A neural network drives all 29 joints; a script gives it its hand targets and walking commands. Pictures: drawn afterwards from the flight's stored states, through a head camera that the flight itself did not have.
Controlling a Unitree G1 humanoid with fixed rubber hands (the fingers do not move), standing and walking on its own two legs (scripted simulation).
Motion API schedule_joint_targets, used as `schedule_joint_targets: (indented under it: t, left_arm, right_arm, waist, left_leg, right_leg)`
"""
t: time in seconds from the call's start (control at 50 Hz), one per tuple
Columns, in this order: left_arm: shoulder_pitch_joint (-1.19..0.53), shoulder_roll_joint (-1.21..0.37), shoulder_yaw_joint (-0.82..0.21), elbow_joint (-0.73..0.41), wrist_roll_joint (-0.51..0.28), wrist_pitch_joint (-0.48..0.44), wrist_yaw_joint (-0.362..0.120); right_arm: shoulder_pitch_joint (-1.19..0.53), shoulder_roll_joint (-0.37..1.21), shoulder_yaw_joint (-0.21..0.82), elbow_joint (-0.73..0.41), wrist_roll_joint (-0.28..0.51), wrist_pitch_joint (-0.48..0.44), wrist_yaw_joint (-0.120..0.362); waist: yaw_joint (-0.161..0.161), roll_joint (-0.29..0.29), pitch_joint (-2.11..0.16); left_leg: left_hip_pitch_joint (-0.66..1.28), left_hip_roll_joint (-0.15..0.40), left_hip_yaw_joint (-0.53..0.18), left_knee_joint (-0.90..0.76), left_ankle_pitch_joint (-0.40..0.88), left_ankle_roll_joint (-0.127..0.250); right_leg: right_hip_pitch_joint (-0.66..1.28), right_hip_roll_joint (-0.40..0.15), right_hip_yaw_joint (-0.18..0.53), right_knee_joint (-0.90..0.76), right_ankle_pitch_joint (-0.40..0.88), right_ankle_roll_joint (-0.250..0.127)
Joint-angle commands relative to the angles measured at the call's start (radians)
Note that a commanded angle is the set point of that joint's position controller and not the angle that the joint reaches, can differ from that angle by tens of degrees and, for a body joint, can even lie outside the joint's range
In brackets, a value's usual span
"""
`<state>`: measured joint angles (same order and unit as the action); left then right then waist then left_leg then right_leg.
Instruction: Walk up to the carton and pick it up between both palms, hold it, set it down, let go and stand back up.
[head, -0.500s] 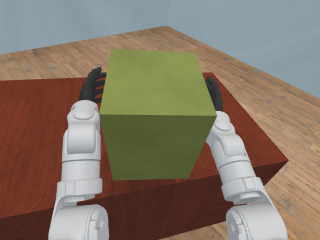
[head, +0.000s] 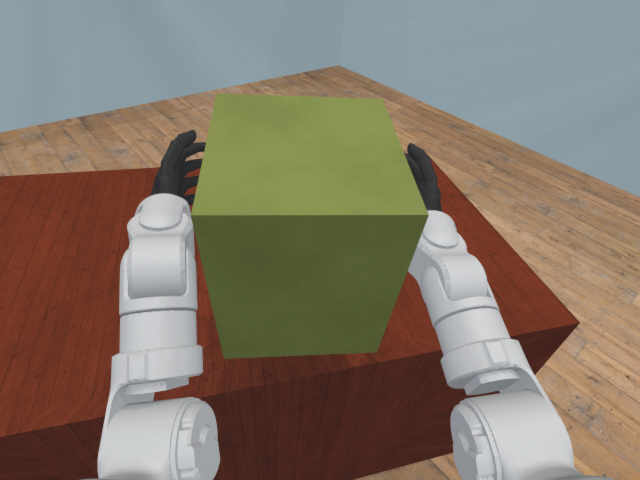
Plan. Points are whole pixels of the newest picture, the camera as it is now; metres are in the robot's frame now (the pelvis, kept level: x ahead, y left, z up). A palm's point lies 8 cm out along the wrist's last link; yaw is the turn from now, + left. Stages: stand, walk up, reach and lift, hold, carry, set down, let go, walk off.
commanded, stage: reach and lift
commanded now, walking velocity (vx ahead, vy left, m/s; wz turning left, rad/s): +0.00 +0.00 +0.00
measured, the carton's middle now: (301, 231) +0.37 +0.00 +0.16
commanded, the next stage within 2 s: hold in 0.08 s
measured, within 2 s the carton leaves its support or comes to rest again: neither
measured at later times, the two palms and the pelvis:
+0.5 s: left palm (160, 194) +0.37 +0.16 +0.22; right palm (414, 199) +0.37 -0.13 +0.22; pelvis +0.00 +0.00 +0.00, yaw +0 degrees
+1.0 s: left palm (165, 192) +0.37 +0.15 +0.22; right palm (421, 197) +0.37 -0.14 +0.22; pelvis +0.01 +0.00 +0.00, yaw +1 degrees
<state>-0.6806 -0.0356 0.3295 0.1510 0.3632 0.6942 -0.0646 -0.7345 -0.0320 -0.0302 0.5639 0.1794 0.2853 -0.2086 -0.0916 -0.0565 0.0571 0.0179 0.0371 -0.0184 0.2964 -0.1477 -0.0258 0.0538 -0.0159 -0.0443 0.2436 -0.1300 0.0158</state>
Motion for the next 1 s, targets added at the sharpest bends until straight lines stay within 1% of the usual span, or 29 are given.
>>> schedule_joint_targets:
  t: [0.0, 0.02, 0.06, 0.1, 0.12, 0.14, 0.18, 0.2, 0.22, 0.26, 0.3, 0.32, 0.34, 0.36, 0.44, 0.46, 0.48, 0.5, 0.6, 0.66, 0.7, 0.72, 0.74, 0.84, 0.88, 0.9, 0.92, 0.96, 0.98]
  left_arm:
    - [-0.539, -0.524, -0.436, -0.051, -0.145, -0.017, -0.137]
    - [-0.547, -0.529, -0.449, -0.063, -0.152, -0.017, -0.134]
    - [-0.546, -0.526, -0.441, -0.050, -0.151, -0.009, -0.133]
    - [-0.521, -0.511, -0.420, -0.025, -0.133, 0.001, -0.137]
    - [-0.518, -0.514, -0.421, -0.029, -0.130, 0.006, -0.139]
    - [-0.513, -0.497, -0.398, 0.001, -0.115, 0.013, -0.143]
    - [-0.513, -0.495, -0.382, -0.010, -0.101, 0.024, -0.152]
    - [-0.514, -0.493, -0.384, -0.022, -0.101, 0.029, -0.156]
    - [-0.523, -0.498, -0.388, -0.030, -0.101, 0.030, -0.159]
    - [-0.539, -0.518, -0.419, -0.054, -0.121, 0.029, -0.158]
    - [-0.542, -0.514, -0.420, -0.047, -0.124, 0.026, -0.157]
    - [-0.539, -0.518, -0.430, -0.047, -0.126, 0.026, -0.156]
    - [-0.531, -0.515, -0.425, -0.041, -0.125, 0.026, -0.155]
    - [-0.530, -0.521, -0.431, -0.057, -0.128, 0.026, -0.154]
    - [-0.526, -0.520, -0.449, -0.097, -0.141, 0.022, -0.152]
    - [-0.530, -0.526, -0.461, -0.109, -0.149, 0.020, -0.150]
    - [-0.534, -0.536, -0.481, -0.133, -0.158, 0.017, -0.145]
    - [-0.528, -0.527, -0.482, -0.123, -0.153, 0.018, -0.141]
    - [-0.475, -0.507, -0.459, -0.127, -0.134, 0.038, -0.143]
    - [-0.473, -0.501, -0.446, -0.125, -0.125, 0.048, -0.152]
    - [-0.468, -0.502, -0.442, -0.119, -0.127, 0.052, -0.157]
    - [-0.478, -0.503, -0.448, -0.121, -0.129, 0.051, -0.158]
    - [-0.493, -0.515, -0.457, -0.139, -0.135, 0.048, -0.157]
    - [-0.491, -0.500, -0.459, -0.144, -0.139, 0.044, -0.159]
    - [-0.500, -0.508, -0.471, -0.155, -0.148, 0.040, -0.158]
    - [-0.498, -0.511, -0.472, -0.153, -0.150, 0.038, -0.155]
    - [-0.501, -0.505, -0.473, -0.156, -0.154, 0.035, -0.154]
    - [-0.499, -0.491, -0.450, -0.140, -0.143, 0.037, -0.158]
    - [-0.492, -0.485, -0.442, -0.116, -0.137, 0.040, -0.162]
  right_arm:
    - [-0.683, 0.542, 0.343, -0.275, 0.075, -0.048, 0.082]
    - [-0.685, 0.545, 0.347, -0.283, 0.082, -0.047, 0.081]
    - [-0.710, 0.551, 0.353, -0.299, 0.086, -0.043, 0.078]
    - [-0.690, 0.543, 0.353, -0.268, 0.087, -0.031, 0.076]
    - [-0.698, 0.541, 0.355, -0.278, 0.091, -0.029, 0.074]
    - [-0.696, 0.534, 0.345, -0.248, 0.087, -0.020, 0.074]
    - [-0.673, 0.528, 0.325, -0.218, 0.080, -0.012, 0.077]
    - [-0.660, 0.523, 0.317, -0.208, 0.080, -0.007, 0.077]
    - [-0.664, 0.522, 0.318, -0.212, 0.083, -0.007, 0.078]
    - [-0.698, 0.523, 0.321, -0.262, 0.099, -0.016, 0.077]
    - [-0.706, 0.524, 0.321, -0.267, 0.098, -0.014, 0.075]
    - [-0.711, 0.523, 0.320, -0.277, 0.101, -0.015, 0.075]
    - [-0.696, 0.520, 0.322, -0.266, 0.098, -0.010, 0.074]
    - [-0.688, 0.519, 0.324, -0.270, 0.101, -0.009, 0.076]
    - [-0.679, 0.525, 0.348, -0.300, 0.112, -0.007, 0.071]
    - [-0.683, 0.523, 0.353, -0.323, 0.119, -0.009, 0.071]
    - [-0.676, 0.525, 0.356, -0.334, 0.123, -0.010, 0.070]
    - [-0.665, 0.510, 0.355, -0.315, 0.124, -0.005, 0.072]
    - [-0.645, 0.499, 0.378, -0.321, 0.134, 0.008, 0.070]
    - [-0.647, 0.504, 0.376, -0.325, 0.134, 0.012, 0.065]
    - [-0.652, 0.508, 0.376, -0.333, 0.132, 0.013, 0.065]
    - [-0.649, 0.504, 0.366, -0.327, 0.132, 0.015, 0.064]
    - [-0.655, 0.510, 0.367, -0.340, 0.134, 0.012, 0.065]
    - [-0.641, 0.514, 0.378, -0.338, 0.136, 0.020, 0.061]
    - [-0.656, 0.524, 0.385, -0.363, 0.140, 0.016, 0.060]
    - [-0.668, 0.526, 0.394, -0.376, 0.141, 0.015, 0.059]
    - [-0.665, 0.528, 0.402, -0.374, 0.145, 0.017, 0.056]
    - [-0.652, 0.530, 0.399, -0.344, 0.137, 0.025, 0.055]
    - [-0.650, 0.523, 0.388, -0.331, 0.128, 0.028, 0.054]
  waist:
    - [-0.002, 0.055, -0.357]
    - [-0.008, 0.061, -0.378]
    - [0.001, 0.051, -0.374]
    - [0.005, 0.043, -0.337]
    - [0.006, 0.048, -0.345]
    - [0.011, 0.043, -0.297]
    - [0.005, 0.049, -0.276]
    - [-0.005, 0.054, -0.264]
    - [-0.004, 0.055, -0.270]
    - [-0.013, 0.083, -0.316]
    - [-0.015, 0.071, -0.307]
    - [-0.015, 0.084, -0.314]
    - [-0.018, 0.076, -0.295]
    - [-0.019, 0.083, -0.313]
    - [-0.024, 0.074, -0.349]
    - [-0.023, 0.082, -0.371]
    - [-0.033, 0.095, -0.392]
    - [-0.031, 0.106, -0.363]
    - [-0.014, 0.076, -0.337]
    - [-0.006, 0.071, -0.309]
    - [-0.006, 0.065, -0.300]
    - [-0.018, 0.072, -0.303]
    - [-0.019, 0.082, -0.324]
    - [-0.021, 0.070, -0.328]
    - [-0.025, 0.073, -0.364]
    - [-0.016, 0.069, -0.370]
    - [-0.018, 0.061, -0.376]
    - [-0.013, 0.047, -0.341]
    - [-0.018, 0.040, -0.314]
  left_leg:
    - [0.077, -0.083, 0.080, -0.016, 0.163, 0.017]
    - [0.087, -0.084, 0.081, -0.010, 0.173, 0.012]
    - [0.086, -0.088, 0.083, -0.009, 0.164, 0.016]
    - [0.072, -0.088, 0.085, -0.017, 0.151, 0.023]
    - [0.075, -0.088, 0.085, -0.017, 0.150, 0.022]
    - [0.057, -0.088, 0.087, -0.027, 0.118, 0.027]
    - [0.046, -0.085, 0.089, -0.039, 0.111, 0.022]
    - [0.049, -0.083, 0.089, -0.039, 0.117, 0.018]
    - [0.047, -0.083, 0.087, -0.038, 0.123, 0.014]
    - [0.062, -0.084, 0.084, -0.020, 0.166, 0.002]
    - [0.063, -0.084, 0.083, -0.015, 0.171, 0.002]
    - [0.061, -0.085, 0.083, -0.015, 0.170, -0.001]
    - [0.054, -0.084, 0.084, -0.018, 0.166, 0.001]
    - [0.061, -0.082, 0.082, -0.019, 0.167, -0.003]
    - [0.085, -0.085, 0.076, -0.004, 0.218, -0.007]
    - [0.088, -0.086, 0.075, 0.002, 0.235, -0.012]
    - [0.103, -0.084, 0.071, 0.009, 0.254, -0.020]
    - [0.098, -0.082, 0.069, 0.006, 0.252, -0.025]
    - [0.104, -0.084, 0.071, 0.008, 0.277, -0.019]
    - [0.083, -0.084, 0.074, -0.005, 0.248, -0.013]
    - [0.078, -0.084, 0.077, -0.006, 0.242, -0.009]
    - [0.078, -0.084, 0.076, -0.007, 0.232, -0.010]
    - [0.080, -0.084, 0.077, -0.006, 0.240, -0.014]
    - [0.096, -0.088, 0.076, 0.002, 0.251, -0.013]
    - [0.099, -0.091, 0.078, 0.006, 0.252, -0.013]
    - [0.098, -0.091, 0.078, 0.011, 0.265, -0.013]
    - [0.106, -0.093, 0.076, 0.014, 0.269, -0.012]
    - [0.093, -0.092, 0.079, 0.002, 0.243, -0.004]
    - [0.085, -0.092, 0.079, -0.006, 0.214, 0.000]
  right_leg:
    - [0.037, 0.077, -0.053, -0.024, 0.088, 0.025]
    - [0.036, 0.079, -0.052, -0.023, 0.090, 0.026]
    - [0.036, 0.080, -0.053, -0.026, 0.080, 0.029]
    - [0.037, 0.077, -0.051, -0.025, 0.078, 0.031]
    - [0.041, 0.077, -0.051, -0.026, 0.075, 0.032]
    - [0.035, 0.073, -0.049, -0.034, 0.046, 0.030]
    - [0.038, 0.073, -0.051, -0.033, 0.036, 0.026]
    - [0.041, 0.074, -0.053, -0.033, 0.041, 0.025]
    - [0.046, 0.076, -0.056, -0.032, 0.047, 0.025]
    - [0.052, 0.079, -0.058, -0.028, 0.072, 0.020]
    - [0.047, 0.082, -0.061, -0.027, 0.069, 0.022]
    - [0.047, 0.083, -0.060, -0.025, 0.065, 0.019]
    - [0.051, 0.083, -0.059, -0.027, 0.061, 0.019]
    - [0.053, 0.084, -0.059, -0.023, 0.063, 0.018]
    - [0.061, 0.086, -0.064, -0.017, 0.115, 0.023]
    - [0.066, 0.088, -0.064, -0.015, 0.126, 0.021]
    - [0.068, 0.090, -0.066, -0.010, 0.137, 0.019]
    - [0.059, 0.091, -0.066, -0.014, 0.121, 0.014]
    - [0.074, 0.091, -0.065, -0.014, 0.150, 0.018]
    - [0.084, 0.086, -0.062, -0.016, 0.139, 0.019]
    - [0.079, 0.085, -0.059, -0.016, 0.139, 0.019]
    - [0.074, 0.084, -0.057, -0.020, 0.131, 0.019]
    - [0.076, 0.084, -0.058, -0.017, 0.138, 0.017]
    - [0.075, 0.082, -0.058, -0.016, 0.163, 0.025]
    - [0.081, 0.085, -0.058, -0.012, 0.169, 0.025]
    - [0.088, 0.087, -0.059, -0.010, 0.184, 0.025]
    - [0.091, 0.084, -0.055, -0.009, 0.202, 0.030]
    - [0.088, 0.083, -0.055, -0.012, 0.183, 0.032]
    - [0.075, 0.079, -0.054, -0.019, 0.167, 0.034]
